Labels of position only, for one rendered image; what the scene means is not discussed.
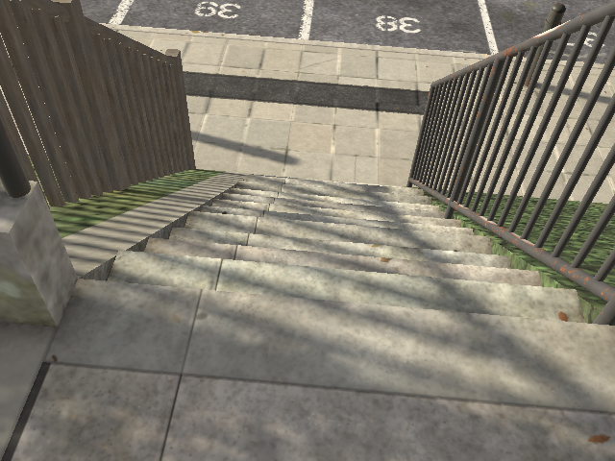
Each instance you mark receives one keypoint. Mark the stairs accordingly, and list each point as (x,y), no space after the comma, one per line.
(339,241)

